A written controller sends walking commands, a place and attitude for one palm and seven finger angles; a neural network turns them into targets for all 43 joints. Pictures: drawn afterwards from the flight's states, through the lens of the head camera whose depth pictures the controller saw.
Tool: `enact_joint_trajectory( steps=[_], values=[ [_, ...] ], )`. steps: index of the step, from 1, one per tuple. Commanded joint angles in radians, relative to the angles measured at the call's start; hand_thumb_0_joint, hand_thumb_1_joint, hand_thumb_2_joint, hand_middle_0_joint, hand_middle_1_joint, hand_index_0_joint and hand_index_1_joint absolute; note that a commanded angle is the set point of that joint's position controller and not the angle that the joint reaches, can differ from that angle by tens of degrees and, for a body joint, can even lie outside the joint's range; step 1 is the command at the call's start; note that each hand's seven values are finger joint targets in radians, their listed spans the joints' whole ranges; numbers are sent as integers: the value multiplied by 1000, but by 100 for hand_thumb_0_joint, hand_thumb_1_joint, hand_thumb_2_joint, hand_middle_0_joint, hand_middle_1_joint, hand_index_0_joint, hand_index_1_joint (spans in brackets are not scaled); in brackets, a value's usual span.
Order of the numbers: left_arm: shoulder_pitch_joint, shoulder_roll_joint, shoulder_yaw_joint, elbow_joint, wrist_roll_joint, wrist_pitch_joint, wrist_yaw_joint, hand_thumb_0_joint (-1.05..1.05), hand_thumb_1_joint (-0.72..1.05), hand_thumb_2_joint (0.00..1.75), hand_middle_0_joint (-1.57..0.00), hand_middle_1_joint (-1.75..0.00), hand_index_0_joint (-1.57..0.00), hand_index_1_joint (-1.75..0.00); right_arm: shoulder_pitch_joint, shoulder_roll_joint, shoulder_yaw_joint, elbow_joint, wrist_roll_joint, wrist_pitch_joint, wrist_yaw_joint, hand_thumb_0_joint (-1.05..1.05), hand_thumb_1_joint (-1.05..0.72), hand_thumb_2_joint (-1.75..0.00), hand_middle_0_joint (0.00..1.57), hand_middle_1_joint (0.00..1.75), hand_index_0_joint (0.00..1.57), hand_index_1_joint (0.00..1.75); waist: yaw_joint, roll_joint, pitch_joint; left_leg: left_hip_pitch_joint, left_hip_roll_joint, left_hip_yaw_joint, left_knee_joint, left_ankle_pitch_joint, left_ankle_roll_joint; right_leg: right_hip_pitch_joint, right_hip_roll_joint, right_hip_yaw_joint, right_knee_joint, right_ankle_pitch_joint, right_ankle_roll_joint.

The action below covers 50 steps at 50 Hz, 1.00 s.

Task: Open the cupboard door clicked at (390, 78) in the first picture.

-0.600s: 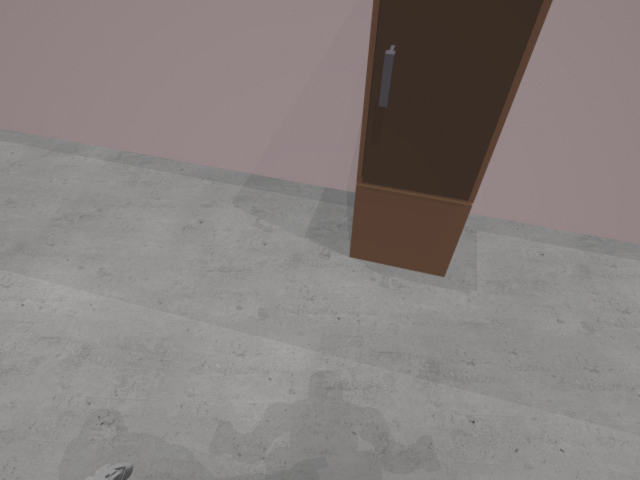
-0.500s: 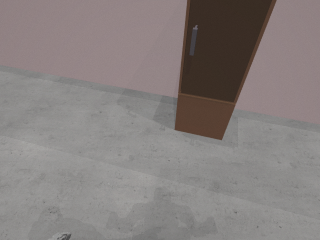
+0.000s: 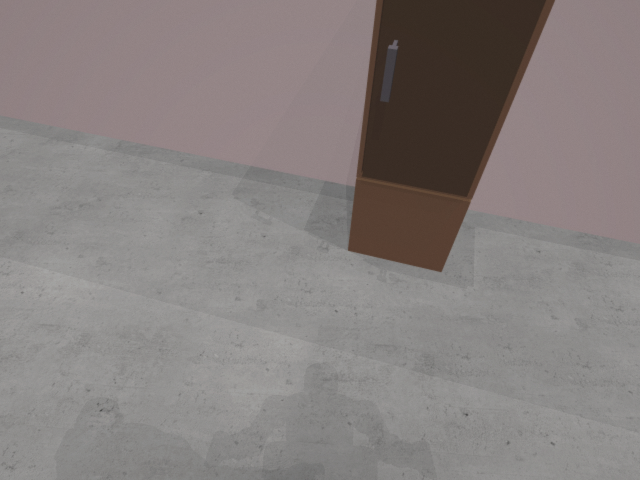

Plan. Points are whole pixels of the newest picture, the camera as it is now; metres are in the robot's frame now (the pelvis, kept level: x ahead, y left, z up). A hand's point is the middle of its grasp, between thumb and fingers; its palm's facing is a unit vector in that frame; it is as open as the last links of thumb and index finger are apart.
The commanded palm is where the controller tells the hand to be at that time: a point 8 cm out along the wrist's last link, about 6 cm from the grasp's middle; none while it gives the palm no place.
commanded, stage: stand and wait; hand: left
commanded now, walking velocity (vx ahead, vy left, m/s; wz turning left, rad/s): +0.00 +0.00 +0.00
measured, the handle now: (390, 71) +1.06 -0.12 +0.03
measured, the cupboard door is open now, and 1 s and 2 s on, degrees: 0 0 0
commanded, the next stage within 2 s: look at it before walking up in 0.22 s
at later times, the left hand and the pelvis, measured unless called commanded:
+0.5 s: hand out of the picture +0.08 +0.24 -0.15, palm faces -0.04 -0.94 -0.33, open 7.4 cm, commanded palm none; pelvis +0.00 +0.00 +0.00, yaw +0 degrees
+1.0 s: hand out of the picture +0.08 +0.24 -0.15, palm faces -0.04 -0.94 -0.34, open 7.4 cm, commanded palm none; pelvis +0.01 -0.01 +0.00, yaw -1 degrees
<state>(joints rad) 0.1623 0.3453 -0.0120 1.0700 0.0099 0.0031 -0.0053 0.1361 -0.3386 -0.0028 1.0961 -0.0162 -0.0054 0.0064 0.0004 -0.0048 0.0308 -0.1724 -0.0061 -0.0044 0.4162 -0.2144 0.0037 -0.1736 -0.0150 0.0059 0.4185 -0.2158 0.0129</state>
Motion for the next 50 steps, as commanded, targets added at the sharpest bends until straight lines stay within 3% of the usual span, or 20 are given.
enact_joint_trajectory(
  steps=[1, 9, 25, 48, 50],
  values=[
    [-60, 195, 44, -62, 0, -28, 17, 0, 90, 90, -20, -30, -20, -30, -58, -202, -37, -67, 7, -29, -17, 0, -90, -90, 20, 30, 20, 30, 1, 4, -65, 7, 115, -111, -87, 94, 31, 18, -104, 100, -79, 57, -45],
    [-61, 197, 41, -48, 1, -26, 17, 0, 90, 90, -20, -30, -20, -30, -61, -206, -36, -51, 7, -28, -16, 0, -90, -90, 20, 30, 20, 30, 1, 5, -36, 7, 116, -115, -106, 77, 30, 1, -103, 97, -91, 38, -42],
    [-64, 197, 44, -49, 3, -30, 18, 0, 90, 90, -20, -30, -20, -30, -63, -206, -35, -52, 9, -32, -18, 0, -90, -90, 20, 30, 20, 30, 1, -5, -74, 42, 122, -109, -99, 169, 29, 35, -106, 92, -83, 138, -41],
    [-67, 203, 47, -44, 2, -27, 17, 0, 90, 90, -20, -30, -20, -30, -70, -211, -32, -46, 8, -30, -22, 0, -90, -90, 20, 30, 20, 30, 1, 5, -51, 65, 128, -90, -115, 155, 21, 24, -101, 107, -101, 151, -43],
    [-46, 152, 45, -51, 2, -11, 18, 0, 90, 90, -20, -30, -20, -30, -33, -155, -28, -48, 6, -22, -25, 0, -90, -90, 20, 30, 20, 30, -1, 2, -57, 73, 132, -61, -72, 177, 14, 3, -98, 116, -68, 207, -42]
  ],
)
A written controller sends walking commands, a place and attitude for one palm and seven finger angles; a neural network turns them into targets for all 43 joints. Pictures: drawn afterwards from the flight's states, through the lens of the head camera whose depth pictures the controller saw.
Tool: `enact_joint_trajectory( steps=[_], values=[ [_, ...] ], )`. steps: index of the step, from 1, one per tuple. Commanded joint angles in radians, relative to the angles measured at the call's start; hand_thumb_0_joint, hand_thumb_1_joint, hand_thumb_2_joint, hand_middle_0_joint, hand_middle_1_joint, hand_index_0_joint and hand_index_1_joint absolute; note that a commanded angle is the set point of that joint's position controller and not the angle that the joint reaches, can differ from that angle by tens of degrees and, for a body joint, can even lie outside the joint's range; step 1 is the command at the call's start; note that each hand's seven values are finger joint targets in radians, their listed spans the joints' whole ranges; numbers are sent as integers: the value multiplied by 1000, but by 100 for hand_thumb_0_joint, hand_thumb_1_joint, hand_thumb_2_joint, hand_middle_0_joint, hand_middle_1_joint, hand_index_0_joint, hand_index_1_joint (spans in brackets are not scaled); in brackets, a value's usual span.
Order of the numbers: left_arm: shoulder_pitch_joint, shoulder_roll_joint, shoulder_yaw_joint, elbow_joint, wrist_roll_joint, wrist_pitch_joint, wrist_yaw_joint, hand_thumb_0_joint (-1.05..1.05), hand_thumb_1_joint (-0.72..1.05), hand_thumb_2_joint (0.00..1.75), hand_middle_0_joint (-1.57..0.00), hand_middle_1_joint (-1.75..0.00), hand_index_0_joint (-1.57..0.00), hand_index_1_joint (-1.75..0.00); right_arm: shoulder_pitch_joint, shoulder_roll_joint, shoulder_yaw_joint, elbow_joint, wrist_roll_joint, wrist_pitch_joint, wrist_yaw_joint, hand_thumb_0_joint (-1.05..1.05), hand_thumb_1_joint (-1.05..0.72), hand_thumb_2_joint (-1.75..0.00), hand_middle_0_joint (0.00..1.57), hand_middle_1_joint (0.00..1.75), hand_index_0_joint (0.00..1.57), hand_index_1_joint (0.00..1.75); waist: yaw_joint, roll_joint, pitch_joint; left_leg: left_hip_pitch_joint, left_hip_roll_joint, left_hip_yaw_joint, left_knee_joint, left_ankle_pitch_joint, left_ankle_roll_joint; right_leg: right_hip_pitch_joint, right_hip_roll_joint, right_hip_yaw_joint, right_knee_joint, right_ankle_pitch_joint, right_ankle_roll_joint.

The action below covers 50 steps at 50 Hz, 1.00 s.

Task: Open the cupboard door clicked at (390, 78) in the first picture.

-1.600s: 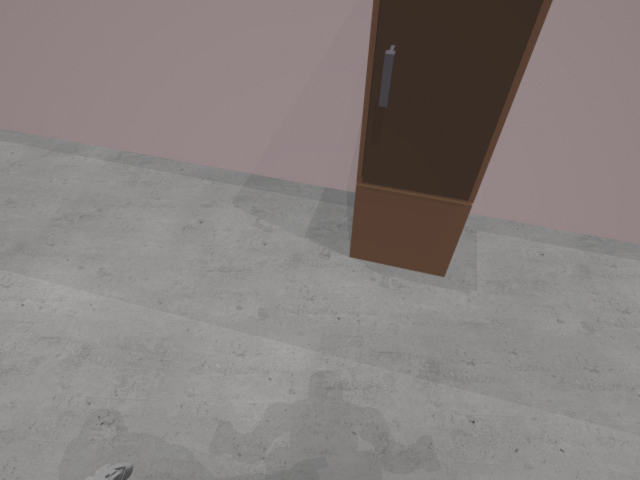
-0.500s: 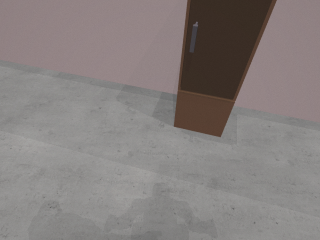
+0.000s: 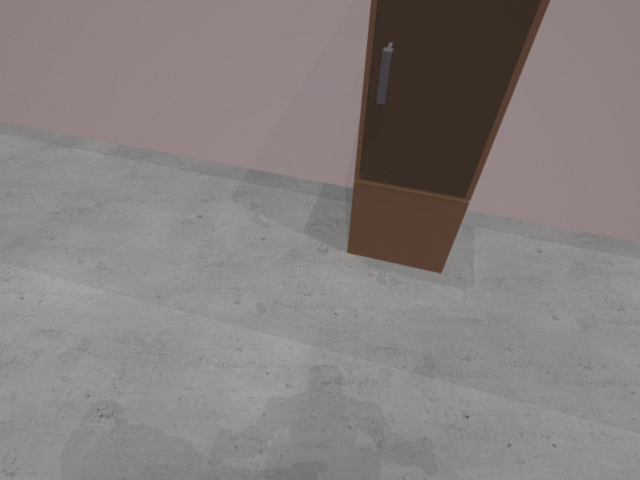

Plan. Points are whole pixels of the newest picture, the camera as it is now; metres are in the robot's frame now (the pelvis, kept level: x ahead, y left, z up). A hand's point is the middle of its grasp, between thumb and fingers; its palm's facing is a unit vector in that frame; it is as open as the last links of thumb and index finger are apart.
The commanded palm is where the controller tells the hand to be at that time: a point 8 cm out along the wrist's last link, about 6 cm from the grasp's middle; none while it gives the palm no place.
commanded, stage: walk to a spot facing it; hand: left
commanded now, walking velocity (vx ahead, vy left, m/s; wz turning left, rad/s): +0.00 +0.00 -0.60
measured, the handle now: (385, 73) +1.05 -0.10 +0.03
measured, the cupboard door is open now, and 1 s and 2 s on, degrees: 0 0 0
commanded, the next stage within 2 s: take the last steps up to it in 0.54 s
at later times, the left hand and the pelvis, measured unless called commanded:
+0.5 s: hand out of the picture +0.06 +0.14 -0.17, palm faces -0.15 -0.96 -0.22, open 7.4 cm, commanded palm none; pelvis +0.06 -0.05 -0.01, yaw -14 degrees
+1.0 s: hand (245, 354) +0.36 +0.16 -0.19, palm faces -0.32 -0.94 -0.16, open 7.4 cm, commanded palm none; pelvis +0.27 +0.00 -0.01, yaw -21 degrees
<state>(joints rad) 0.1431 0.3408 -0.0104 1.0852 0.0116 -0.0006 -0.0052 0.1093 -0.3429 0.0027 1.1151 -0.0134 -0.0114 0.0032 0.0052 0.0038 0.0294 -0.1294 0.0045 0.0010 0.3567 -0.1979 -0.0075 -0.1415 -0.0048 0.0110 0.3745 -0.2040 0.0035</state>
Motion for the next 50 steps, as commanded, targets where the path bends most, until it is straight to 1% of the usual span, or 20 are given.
enact_joint_trajectory(
  steps=[1, 3, 7, 10, 13, 15, 16, 17, 18, 19, 25, 35, 38, 39, 40, 41, 43, 45, 47, 50],
  values=[
    [-1, 111, 35, -63, 0, 5, 21, 0, 90, 90, -20, -30, -20, -30, 20, -99, -25, -64, 2, -7, -24, 0, -90, -90, 20, 30, 20, 30, -9, -12, -53, 30, 124, -45, 7, 161, 16, -51, -106, 114, 0, 217, -26],
    [26, 97, 37, -75, 1, 21, 18, 0, 90, 90, -20, -30, -20, -30, 49, -89, -29, -77, 1, 7, -29, 0, -90, -90, 20, 30, 20, 30, -11, -22, -53, 26, 131, -26, 32, 93, 13, -86, -92, 129, 25, 179, -24],
    [53, 94, 57, -126, 13, 38, -8, 0, 90, 90, -20, -30, -20, -30, 60, -130, -56, -121, -9, 18, -22, 0, -90, -90, 20, 30, 20, 30, -7, 39, 30, -46, 177, -89, -41, -398, 51, -233, -20, 142, 71, -301, -34],
    [84, 54, 72, -158, 12, 32, -23, 0, 90, 90, -20, -30, -20, -30, 58, -179, -82, -150, -4, 6, -19, 0, -90, -90, 20, 30, 20, 30, 2, 181, 48, -113, 343, -223, -161, -528, 140, -254, 32, -2, 398, -249, -12],
    [103, 8, 78, -182, 15, 20, -37, 0, 90, 90, -20, -30, -20, -30, 53, -147, -86, -163, -11, -11, -19, 0, -90, -90, 20, 30, 20, 30, 13, 143, 52, -77, 351, -117, -93, -325, 147, -263, -27, -36, 396, -290, -7],
    [227, -11, 82, -147, 15, 6, -38, 0, 90, 90, -20, -30, -20, -30, 36, -123, -85, -163, -11, -7, -17, 0, -90, -90, 20, 30, 20, 30, 76, 73, 27, -184, 275, 19, 131, -279, 84, -57, 5, -88, 217, -182, -15],
    [334, 38, 94, -113, 20, -11, -27, 0, 90, 90, -20, -30, -20, -30, 34, -63, -73, -181, -5, -4, -13, 0, -90, -90, 20, 30, 20, 30, 113, -136, 20, -335, 171, 121, 432, -316, 16, 89, -77, 103, 5, -212, -55],
    [429, 156, 116, -92, 21, -29, -5, 0, 90, 90, -20, -30, -20, -30, -16, 18, -53, -245, -3, -11, -4, 0, -90, -90, 20, 30, 20, 30, 136, -438, 46, -656, 25, 165, 764, -460, -40, 178, -338, 615, -177, -159, -163],
    [470, 146, 114, -92, 5, -32, 15, 0, 90, 90, -20, -30, -20, -30, -83, -20, -58, -276, -10, -23, -4, 0, -90, -90, 20, 30, 20, 30, 145, -270, 52, -679, 63, 22, 825, -380, -22, 161, -373, 671, -193, -51, -216],
    [397, 112, 109, -109, 4, -40, 17, 0, 90, 90, -20, -30, -20, -30, -40, -22, -66, -262, -4, -29, -1, 0, -90, -90, 20, 30, 20, 30, 90, -180, 36, -649, 106, -9, 820, -268, -13, 150, -340, 572, -172, -95, -233],
    [320, 15, 88, -110, 11, -67, 16, 0, 90, 90, -20, -30, -20, -30, 12, 49, -68, -217, -10, -18, 9, 0, -90, -90, 20, 30, 20, 30, 13, -64, 31, -549, 105, 36, 743, -66, -54, 50, -205, 298, -122, 249, -193],
    [368, -19, 82, -67, 22, -59, 40, 0, 90, 90, -20, -30, -20, -30, -105, 104, -51, -269, 2, -33, 14, 0, -90, -90, 20, 30, 20, 30, 48, -174, 13, -440, 57, 96, 394, -40, -30, 135, -167, 221, -34, 551, -151],
    [310, -9, 87, -67, 9, -62, 42, 0, 90, 90, -20, -30, -20, -30, 125, 75, -58, -183, -1, -47, -1, 0, -90, -90, 20, 30, 20, 30, -55, -134, -64, -69, 7, 114, 179, 78, 9, 32, -114, 158, 145, 593, -108],
    [321, -26, 85, -63, 2, -60, 39, 0, 90, 90, -20, -30, -20, -30, 270, 24, -69, -137, -6, -50, -11, 0, -90, -90, 20, 30, 20, 30, -105, -66, -146, 139, 61, 55, 147, 140, 25, -45, -75, 137, 329, 445, -88],
    [401, -88, 79, -61, -7, -55, 31, 0, 90, 90, -20, -30, -20, -30, 372, -93, -96, -113, -19, -54, -17, 0, -90, -90, 20, 30, 20, 30, -106, 233, -256, 353, 324, -275, 131, 233, 105, -264, 45, 30, 620, -44, -42],
    [414, -108, 73, -74, -6, -57, 30, 0, 90, 90, -20, -30, -20, -30, 400, -119, -95, -111, -12, -43, -16, 0, -90, -90, 20, 30, 20, 30, -87, 324, -258, 309, 472, -508, -37, 211, 180, -361, 83, 28, 860, -394, -34],
    [300, -89, 77, -71, 11, -43, 29, 0, 90, 90, -20, -30, -20, -30, 246, -11, -72, -128, -7, -39, -25, 0, -90, -90, 20, 30, 20, 30, -43, 168, -22, 25, 401, -423, -151, -51, 159, -423, -22, 65, 950, -236, -31],
    [247, -96, 81, -68, 21, -35, 4, 0, 90, 90, -20, -30, -20, -30, 193, 80, -43, -127, -6, -58, -25, 0, -90, -90, 20, 30, 20, 30, -2, 88, 91, -153, 313, -270, -171, -30, 137, -393, -72, 40, 909, -121, -17],
    [275, -127, 78, -54, 24, -17, -2, 0, 90, 90, -20, -30, -20, -30, 210, 100, -43, -107, -4, -71, -27, 0, -90, -90, 20, 30, 20, 30, 23, 109, 74, -185, 251, -149, -183, 17, 102, -349, -74, 20, 853, -60, -3],
    [252, -132, 82, -51, 25, -7, -4, 0, 90, 90, -20, -30, -20, -30, 273, 116, -51, -80, 0, -79, -34, 0, -90, -90, 20, 30, 20, 30, 20, 83, 34, -102, 216, -114, -183, 139, 64, -396, -75, 5, 813, 31, 15]
  ],
)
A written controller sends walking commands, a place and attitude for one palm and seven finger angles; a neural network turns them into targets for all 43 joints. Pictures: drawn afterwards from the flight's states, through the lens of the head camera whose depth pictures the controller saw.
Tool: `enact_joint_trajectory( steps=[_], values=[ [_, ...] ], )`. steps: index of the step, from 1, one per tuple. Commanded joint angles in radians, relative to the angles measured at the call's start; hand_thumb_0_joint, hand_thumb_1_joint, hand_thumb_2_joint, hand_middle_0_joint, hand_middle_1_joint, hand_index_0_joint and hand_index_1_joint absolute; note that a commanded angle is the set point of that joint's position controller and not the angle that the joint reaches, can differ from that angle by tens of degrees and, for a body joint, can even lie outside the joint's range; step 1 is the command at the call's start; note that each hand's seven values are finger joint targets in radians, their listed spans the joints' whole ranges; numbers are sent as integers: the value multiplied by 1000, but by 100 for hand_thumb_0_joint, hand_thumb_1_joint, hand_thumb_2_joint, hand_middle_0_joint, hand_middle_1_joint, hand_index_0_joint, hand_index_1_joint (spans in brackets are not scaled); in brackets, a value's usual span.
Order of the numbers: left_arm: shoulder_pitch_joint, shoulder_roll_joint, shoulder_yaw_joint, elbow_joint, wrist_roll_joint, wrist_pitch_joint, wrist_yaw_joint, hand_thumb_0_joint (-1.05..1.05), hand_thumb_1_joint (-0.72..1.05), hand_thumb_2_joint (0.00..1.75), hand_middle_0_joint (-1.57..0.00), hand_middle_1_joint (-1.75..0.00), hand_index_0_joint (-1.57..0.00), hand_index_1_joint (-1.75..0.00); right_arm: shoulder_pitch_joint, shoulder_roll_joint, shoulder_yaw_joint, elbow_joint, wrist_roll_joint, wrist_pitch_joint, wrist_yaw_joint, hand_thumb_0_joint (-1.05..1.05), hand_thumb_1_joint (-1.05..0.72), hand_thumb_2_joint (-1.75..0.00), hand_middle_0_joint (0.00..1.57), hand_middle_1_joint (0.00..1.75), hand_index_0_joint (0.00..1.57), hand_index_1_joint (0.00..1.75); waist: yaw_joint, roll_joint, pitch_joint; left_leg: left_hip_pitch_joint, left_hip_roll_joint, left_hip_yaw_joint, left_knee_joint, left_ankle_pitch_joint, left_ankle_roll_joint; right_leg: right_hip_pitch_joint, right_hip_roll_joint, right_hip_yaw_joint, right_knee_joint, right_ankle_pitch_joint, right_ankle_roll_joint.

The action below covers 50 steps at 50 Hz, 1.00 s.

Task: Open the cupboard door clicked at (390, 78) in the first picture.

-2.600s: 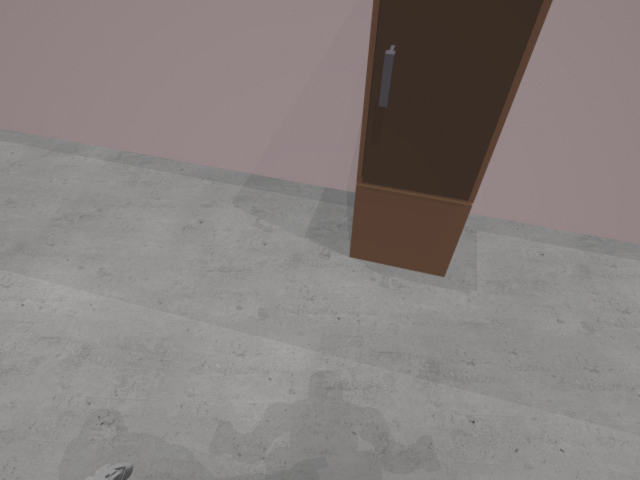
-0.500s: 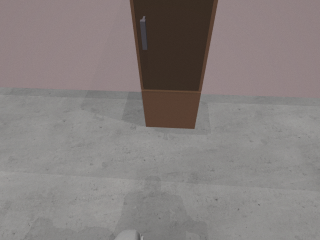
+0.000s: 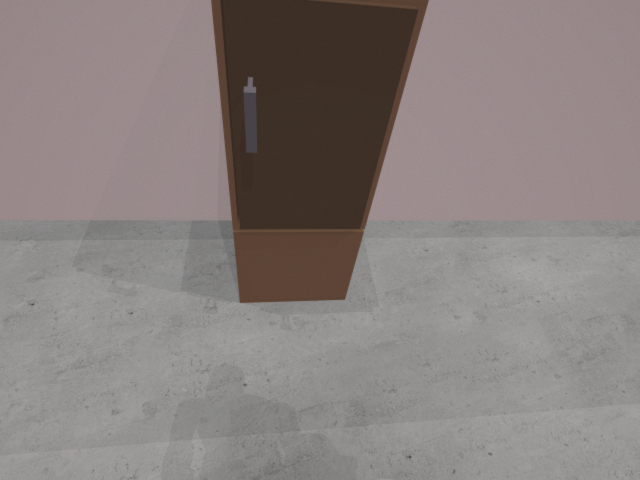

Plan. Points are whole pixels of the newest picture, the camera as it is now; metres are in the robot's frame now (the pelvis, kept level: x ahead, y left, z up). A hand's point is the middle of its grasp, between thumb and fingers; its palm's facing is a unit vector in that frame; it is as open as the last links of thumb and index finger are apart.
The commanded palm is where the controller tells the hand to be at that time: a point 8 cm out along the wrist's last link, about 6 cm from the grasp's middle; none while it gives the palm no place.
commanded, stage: take the last steps up to it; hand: left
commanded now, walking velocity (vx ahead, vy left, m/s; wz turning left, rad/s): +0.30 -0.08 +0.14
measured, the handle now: (251, 115) +0.77 +0.19 +0.03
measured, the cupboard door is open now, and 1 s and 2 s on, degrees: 0 0 0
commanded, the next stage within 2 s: come to a stop and stand still in 0.46 s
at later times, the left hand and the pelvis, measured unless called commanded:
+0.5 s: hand (242, 396) +0.28 +0.13 -0.19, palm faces -0.03 -0.99 -0.10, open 7.4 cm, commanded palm none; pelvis +0.19 -0.02 -0.01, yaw +3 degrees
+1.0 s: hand (206, 401) +0.27 +0.18 -0.18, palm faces +0.18 -0.96 -0.23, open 7.3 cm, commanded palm none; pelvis +0.25 -0.01 -0.01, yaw +6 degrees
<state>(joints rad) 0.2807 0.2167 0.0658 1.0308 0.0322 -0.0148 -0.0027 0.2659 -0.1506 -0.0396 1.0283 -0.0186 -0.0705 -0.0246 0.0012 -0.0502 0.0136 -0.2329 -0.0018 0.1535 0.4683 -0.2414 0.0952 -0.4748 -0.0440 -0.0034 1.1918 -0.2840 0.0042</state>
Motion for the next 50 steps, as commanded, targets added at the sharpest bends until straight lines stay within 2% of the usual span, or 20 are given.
enact_joint_trajectory(
  steps=[1, 8, 16, 20, 22, 24, 25, 26, 27, 28, 29, 30, 31, 33, 34, 37, 40, 43, 48, 50],
  values=[
    [101, -6, 7, -1, 4, 11, -6, 0, 90, 90, -20, -30, -20, -30, 132, -91, -8, 13, 5, -22, -8, 0, -90, -90, 20, 30, 20, 30, 24, 137, 44, 34, 232, -263, -296, 216, -42, -96, -42, 22, -12, 123, 21],
    [-58, -3, 5, -24, 1, 14, -6, 0, 90, 90, -20, -30, -20, -30, 306, -74, 0, 92, 3, -22, -26, 0, -90, -90, 20, 30, 20, 30, -31, 140, 72, 247, 241, -264, -247, 499, -73, -264, -42, -12, -74, 141, 34],
    [-235, -30, -13, -51, -9, 2, -16, 0, 90, 90, -20, -30, -20, -30, 419, -53, 8, 157, -7, -14, -38, 0, -90, -90, 20, 30, 20, 30, -79, 149, 134, 342, 264, -255, -224, 588, 14, -301, -47, -71, -282, 98, 13],
    [-284, -46, -24, -61, -14, -10, -13, 0, 90, 90, -20, -30, -20, -30, 443, -45, 6, 179, -12, -5, -39, 0, -90, -90, 20, 30, 20, 30, -97, 170, 142, 335, 255, -215, -170, 739, 16, -192, -15, -113, -455, 54, -21],
    [-231, -49, -25, -50, -16, -18, -8, 0, 90, 90, -20, -30, -20, -30, 423, -60, 3, 176, -8, 0, -40, 0, -90, -90, 20, 30, 20, 30, -67, 187, 111, 312, 242, -181, -92, 950, 5, -56, 39, -157, -539, 26, -46],
    [-73, -24, -17, 1, -15, -28, 3, 0, 90, 90, -20, -30, -20, -30, 380, -79, -7, 168, 2, 3, -40, 0, -90, -90, 20, 30, 20, 30, -2, 194, 27, 284, 233, -160, 53, 1025, -19, 147, 69, -170, -629, 93, -65],
    [37, 0, -8, 31, -14, -35, 8, 0, 90, 90, -20, -30, -20, -30, 357, -79, -9, 155, 9, 4, -35, 0, -90, -90, 20, 30, 20, 30, 47, 159, -32, 195, 214, -146, 163, 937, -36, 327, 63, -161, -684, 197, -75],
    [163, 55, 8, 64, -8, -47, 16, 0, 90, 90, -20, -30, -20, -30, 342, -62, -10, 139, 18, 1, -26, 0, -90, -90, 20, 30, 20, 30, 102, 74, -111, -6, 173, -123, 371, 682, -55, 572, -69, -21, -670, 333, -134],
    [258, 122, 28, 83, -9, -55, 26, 0, 90, 90, -20, -30, -20, -30, 362, -3, -5, 115, 27, -6, -19, 0, -90, -90, 20, 30, 20, 30, 109, -126, -212, -255, -1, -62, 694, -164, -89, 771, -357, 353, -727, 592, -266],
    [259, 148, 24, 85, -23, -54, 28, 0, 90, 90, -20, -30, -20, -30, 337, -26, -6, 107, 25, 3, -22, 0, -90, -90, 20, 30, 20, 30, 93, -73, -229, -256, -2, -139, 882, -371, -64, 680, -421, 423, -807, 609, -331],
    [152, 113, 17, 59, -23, -50, 34, 0, 90, 90, -20, -30, -20, -30, 309, -4, -9, 109, 22, 10, -19, 0, -90, -90, 20, 30, 20, 30, 60, -22, -132, -254, 46, -174, 893, -302, -63, 536, -391, 341, -846, 566, -308],
    [59, 52, 3, 32, -24, -45, 43, 0, 90, 90, -20, -30, -20, -30, 259, 20, -11, 94, 15, 26, -17, 0, -90, -90, 20, 30, 20, 30, 34, 48, -3, -228, 72, -173, 849, -253, -72, 345, -358, 254, -877, 611, -263],
    [-7, 13, -17, 20, -21, -44, 47, 0, 90, 90, -20, -30, -20, -30, 251, 45, 3, 100, 14, 42, -19, 0, -90, -90, 20, 30, 20, 30, -16, 89, 54, -176, 102, -193, 777, -220, -82, 197, -321, 156, -880, 694, -228],
    [-51, -15, -23, -4, -10, -42, 56, 0, 90, 90, -20, -30, -20, -30, 266, 74, 7, 102, 14, 79, -20, 0, -90, -90, 20, 30, 20, 30, -56, 74, 56, -90, 96, -174, 640, -211, -103, 82, -279, 27, -866, 828, -193],
    [-57, 4, -16, -18, -7, -34, 58, 0, 90, 90, -20, -30, -20, -30, 252, 66, 0, 89, 18, 94, -17, 0, -90, -90, 20, 30, 20, 30, -55, 36, 48, -93, 85, -155, 586, -218, -111, 87, -274, -12, -849, 820, -193],
    [-10, 47, 2, -23, -13, -9, 58, 0, 90, 90, -20, -30, -20, -30, 151, 13, -14, 42, 8, 118, -6, 0, -90, -90, 20, 30, 20, 30, -10, -26, 14, -168, 52, -131, 558, -183, -132, 193, -272, 6, -825, 835, -203],
    [-26, 78, 12, -44, -11, 4, 59, 0, 90, 90, -20, -30, -20, -30, 68, -41, -30, -10, 1, 133, -1, 0, -90, -90, 20, 30, 20, 30, -9, -58, -17, -212, 47, -160, 595, -168, -147, 233, -297, 30, -809, 836, -218],
    [-60, 101, 19, -79, -4, 15, 55, 0, 90, 90, -20, -30, -20, -30, -5, -63, -36, -49, 2, 135, 7, 0, -90, -90, 20, 30, 20, 30, -7, -110, -16, -193, 39, -153, 548, -161, -152, 216, -276, 12, -805, 739, -201],
    [-34, 129, 27, -88, 4, 24, 49, 0, 90, 90, -20, -30, -20, -30, -65, -70, -29, -85, 8, 107, 11, 0, -90, -90, 20, 30, 20, 30, 15, -128, -75, -103, 20, -116, 265, -140, -136, 306, -247, 29, -749, 630, -180],
    [-35, 131, 28, -79, -4, 28, 48, 0, 90, 90, -20, -30, -20, -30, -19, -76, -27, -70, 6, 95, 12, 0, -90, -90, 20, 30, 20, 30, -7, -95, -102, 28, 21, -97, 48, 30, -133, 285, -221, 11, -684, 507, -128]
  ],
)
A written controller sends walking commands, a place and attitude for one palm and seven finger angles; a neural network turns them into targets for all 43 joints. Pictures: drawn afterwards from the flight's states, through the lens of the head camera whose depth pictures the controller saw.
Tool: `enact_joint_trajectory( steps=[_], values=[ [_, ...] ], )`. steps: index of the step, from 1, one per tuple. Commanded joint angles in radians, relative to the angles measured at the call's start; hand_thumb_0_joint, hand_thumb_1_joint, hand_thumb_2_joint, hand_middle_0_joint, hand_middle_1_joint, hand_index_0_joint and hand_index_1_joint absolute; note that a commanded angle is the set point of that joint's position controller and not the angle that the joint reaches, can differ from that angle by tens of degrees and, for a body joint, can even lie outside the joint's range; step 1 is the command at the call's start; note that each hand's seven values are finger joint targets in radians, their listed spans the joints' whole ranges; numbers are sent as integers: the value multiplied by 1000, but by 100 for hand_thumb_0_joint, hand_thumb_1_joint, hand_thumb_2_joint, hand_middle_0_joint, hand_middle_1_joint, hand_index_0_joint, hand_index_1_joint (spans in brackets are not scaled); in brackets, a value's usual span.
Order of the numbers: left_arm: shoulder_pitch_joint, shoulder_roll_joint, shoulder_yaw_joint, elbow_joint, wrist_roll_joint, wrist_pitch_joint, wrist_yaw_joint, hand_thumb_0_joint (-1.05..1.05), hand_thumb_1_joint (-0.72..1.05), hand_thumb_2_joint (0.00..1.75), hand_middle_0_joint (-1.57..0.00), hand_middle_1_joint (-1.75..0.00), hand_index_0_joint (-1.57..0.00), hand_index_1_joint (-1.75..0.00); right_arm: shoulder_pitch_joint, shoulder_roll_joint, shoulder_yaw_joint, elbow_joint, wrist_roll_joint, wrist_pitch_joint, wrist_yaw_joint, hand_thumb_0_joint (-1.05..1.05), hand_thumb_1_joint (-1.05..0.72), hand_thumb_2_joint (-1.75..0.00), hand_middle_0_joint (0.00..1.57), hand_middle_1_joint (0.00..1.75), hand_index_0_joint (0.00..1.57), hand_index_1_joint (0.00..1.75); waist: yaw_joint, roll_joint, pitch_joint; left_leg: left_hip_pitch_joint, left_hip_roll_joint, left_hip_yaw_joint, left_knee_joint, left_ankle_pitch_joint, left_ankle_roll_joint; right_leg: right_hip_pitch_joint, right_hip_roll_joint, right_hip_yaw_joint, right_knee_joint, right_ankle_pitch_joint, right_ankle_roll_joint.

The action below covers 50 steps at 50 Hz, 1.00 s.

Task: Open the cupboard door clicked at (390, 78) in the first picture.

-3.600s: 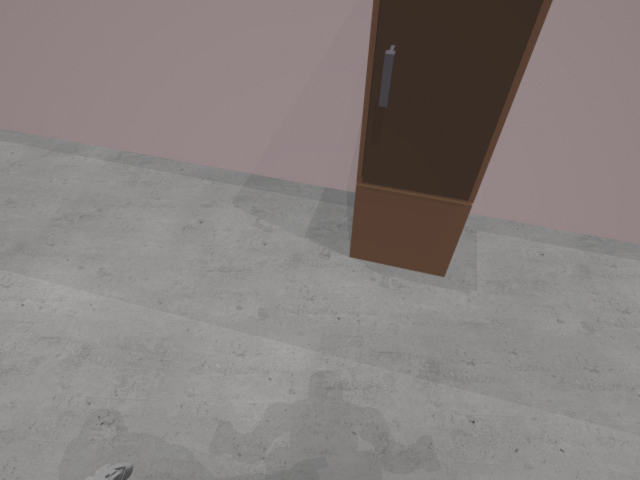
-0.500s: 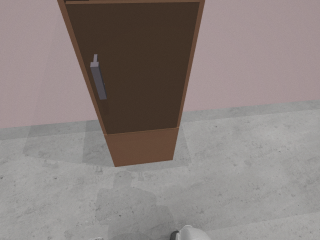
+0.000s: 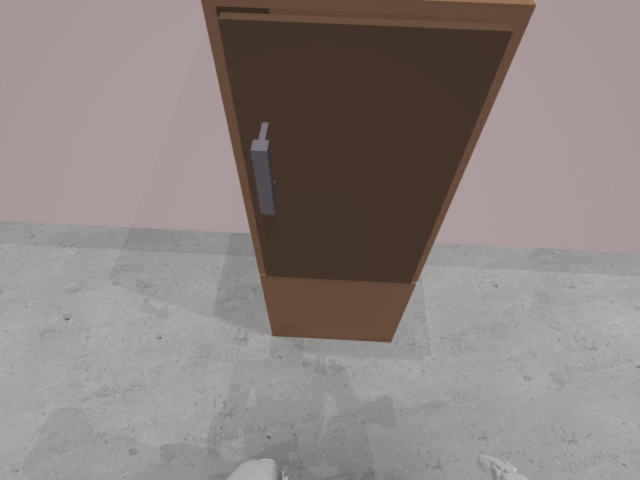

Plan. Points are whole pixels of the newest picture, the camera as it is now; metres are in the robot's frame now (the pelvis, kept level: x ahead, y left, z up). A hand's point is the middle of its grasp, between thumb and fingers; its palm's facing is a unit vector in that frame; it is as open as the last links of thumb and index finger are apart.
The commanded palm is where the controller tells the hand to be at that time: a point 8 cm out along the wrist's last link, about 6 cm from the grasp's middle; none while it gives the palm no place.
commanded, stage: come to a stop and stand still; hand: left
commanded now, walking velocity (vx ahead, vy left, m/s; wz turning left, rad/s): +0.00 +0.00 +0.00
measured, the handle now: (266, 170) +0.53 +0.14 +0.04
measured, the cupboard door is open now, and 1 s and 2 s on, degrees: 0 0 0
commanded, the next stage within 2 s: look again from close up in 0.96 s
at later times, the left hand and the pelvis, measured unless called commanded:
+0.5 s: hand out of the picture -0.01 +0.21 -0.16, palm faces -0.01 -0.97 -0.23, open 7.4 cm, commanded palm none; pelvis -0.04 +0.03 +0.01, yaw -2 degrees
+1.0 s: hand out of the picture -0.11 +0.15 -0.17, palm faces +0.02 -0.99 -0.12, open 7.4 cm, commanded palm none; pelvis -0.07 +0.01 +0.01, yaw -2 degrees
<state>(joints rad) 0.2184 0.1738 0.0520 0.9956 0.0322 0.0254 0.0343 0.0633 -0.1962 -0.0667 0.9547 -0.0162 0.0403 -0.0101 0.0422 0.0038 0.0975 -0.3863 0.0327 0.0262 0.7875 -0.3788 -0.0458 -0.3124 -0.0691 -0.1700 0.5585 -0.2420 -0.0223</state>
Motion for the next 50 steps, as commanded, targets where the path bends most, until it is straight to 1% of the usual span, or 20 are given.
enact_joint_trajectory(
  steps=[1, 2, 3, 4, 5, 7, 9, 11, 16, 19, 20, 21, 23, 24, 25, 26, 32, 36, 44, 50],
  values=[
    [43, 155, 36, -44, -11, -9, 9, 0, 90, 90, -20, -30, -20, -30, 204, -60, -2, 12, 1, -26, -4, 0, -90, -90, 20, 30, 20, 30, -54, -75, -206, 283, 29, 12, -371, 301, 19, 73, -156, 155, 11, 344, -57],
    [89, 100, 25, -50, -18, -4, 7, 0, 90, 90, -20, -30, -20, -30, 199, -141, -12, -3, -8, -38, -6, 0, -90, -90, 20, 30, 20, 30, -42, 168, -226, 361, 223, -195, -420, 576, 82, -54, -50, 88, 117, 27, 6],
    [86, 75, 12, -55, -20, -1, 8, 0, 90, 90, -20, -30, -20, -30, 166, -178, -16, -22, -8, -32, -9, 0, -90, -90, 20, 30, 20, 30, -40, 286, -187, 276, 341, -280, -454, 798, 184, -89, 12, 93, 259, -330, 37],
    [62, 83, 11, -46, -19, 5, 12, 0, 90, 90, -20, -30, -20, -30, 134, -159, -7, -24, -13, -30, -21, 0, -90, -90, 20, 30, 20, 30, -39, 205, -152, 213, 330, -242, -463, 799, 229, -72, 16, 166, 368, -346, 37],
    [64, 80, 14, -30, -17, 15, 13, 0, 90, 90, -20, -30, -20, -30, 109, -133, 2, -22, -10, -38, -32, 0, -90, -90, 20, 30, 20, 30, -26, 233, -138, 175, 293, -209, -481, 775, 220, -66, 11, 207, 416, -319, 39],
    [69, 94, 21, -7, -13, 12, 7, 0, 90, 90, -20, -30, -20, -30, 89, -109, 16, -20, -9, -38, -35, 0, -90, -90, 20, 30, 20, 30, -17, 174, -97, 190, 238, -156, -461, 738, 209, -101, 22, 218, 477, -241, 39],
    [102, 82, 13, 14, -14, 7, 3, 0, 90, 90, -20, -30, -20, -30, 98, -98, 19, -8, -2, -44, -35, 0, -90, -90, 20, 30, 20, 30, -13, 123, -138, 271, 209, -118, -461, 692, 206, -106, 24, 202, 454, -204, 52],
    [91, 67, 8, 22, -14, 5, 0, 0, 90, 90, -20, -30, -20, -30, 136, -88, 14, 8, 0, -50, -37, 0, -90, -90, 20, 30, 20, 30, -26, 95, -156, 322, 203, -123, -473, 675, 205, -93, 18, 188, 374, -194, 62],
    [52, 55, -10, 31, -18, 4, -1, 0, 90, 90, -20, -30, -20, -30, 204, -99, 12, 65, 0, -49, -35, 0, -90, -90, 20, 30, 20, 30, -57, 125, -142, 354, 212, -176, -503, 579, 209, 3, 12, 159, 105, -226, 55],
    [112, 55, -14, 72, -19, -2, 4, 0, 90, 90, -20, -30, -20, -30, 199, -95, 11, 86, 6, -50, -30, 0, -90, -90, 20, 30, 20, 30, -34, 106, -143, 290, 179, -159, -496, 434, 170, 124, 14, 143, -97, -80, 43],
    [132, 67, -16, 86, -18, -9, 7, 0, 90, 90, -20, -30, -20, -30, 197, -79, 15, 94, 11, -52, -27, 0, -90, -90, 20, 30, 20, 30, -22, 75, -129, 235, 152, -149, -478, 376, 139, 192, 3, 157, -209, 16, 37],
    [134, 82, -16, 95, -16, -17, 10, 0, 90, 90, -20, -30, -20, -30, 197, -55, 21, 100, 16, -53, -24, 0, -90, -90, 20, 30, 20, 30, -30, 19, -96, 175, 116, -113, -471, 291, 99, 221, -41, 209, -239, 67, 19],
    [107, 100, -25, 95, -21, -25, 9, 0, 90, 90, -20, -30, -20, -30, 209, -28, 33, 111, 16, -51, -15, 0, -90, -90, 20, 30, 20, 30, -50, -15, -48, 191, 57, -66, -475, 183, 59, 130, -104, 254, -259, 22, -19],
    [96, 97, -27, 99, -21, -27, 8, 0, 90, 90, -20, -30, -20, -30, 218, -28, 33, 122, 10, -48, -12, 0, -90, -90, 20, 30, 20, 30, -56, -30, -39, 219, 51, -57, -479, 188, 55, 86, -93, 244, -256, -9, -19],
    [80, 94, -28, 101, -20, -30, 8, 0, 90, 90, -20, -30, -20, -30, 230, -28, 33, 133, 8, -43, -13, 0, -90, -90, 20, 30, 20, 30, -58, -126, -19, 226, 53, -47, -457, 187, 57, 60, -76, 242, -271, -47, -15],
    [75, 81, -32, 100, -22, -30, 8, 0, 90, 90, -20, -30, -20, -30, 243, -35, 34, 144, 6, -39, -13, 0, -90, -90, 20, 30, 20, 30, -62, -147, 19, 234, 53, -43, -454, 177, 58, 14, -77, 245, -291, -104, -14],
    [116, 64, -34, 105, -24, -22, 11, 0, 90, 90, -20, -30, -20, -30, 302, -20, 42, 187, 4, -33, -13, 0, -90, -90, 20, 30, 20, 30, -55, -56, 71, 198, 57, -51, -485, 86, 60, -35, -47, 241, -295, -218, -6],
    [139, 57, -31, 110, -25, -22, 11, 0, 90, 90, -20, -30, -20, -30, 335, -2, 43, 199, 1, -27, -15, 0, -90, -90, 20, 30, 20, 30, -58, -37, 69, 179, 51, -47, -464, 66, 59, -49, -44, 254, -304, -269, -14],
    [190, 15, -35, 129, -26, -29, 11, 0, 90, 90, -20, -30, -20, -30, 369, 28, 43, 213, 3, -34, -24, 0, -90, -90, 20, 30, 20, 30, -56, 8, 35, 174, 58, -54, -456, 80, 59, -36, -33, 248, -280, -215, -19],
    [223, -8, -41, 147, -25, -34, 13, 0, 90, 90, -20, -30, -20, -30, 370, 35, 45, 212, 7, -39, -28, 0, -90, -90, 20, 30, 20, 30, -54, 1, 35, 182, 65, -57, -449, 120, 61, -24, -27, 238, -270, -150, -17]
  ],
)
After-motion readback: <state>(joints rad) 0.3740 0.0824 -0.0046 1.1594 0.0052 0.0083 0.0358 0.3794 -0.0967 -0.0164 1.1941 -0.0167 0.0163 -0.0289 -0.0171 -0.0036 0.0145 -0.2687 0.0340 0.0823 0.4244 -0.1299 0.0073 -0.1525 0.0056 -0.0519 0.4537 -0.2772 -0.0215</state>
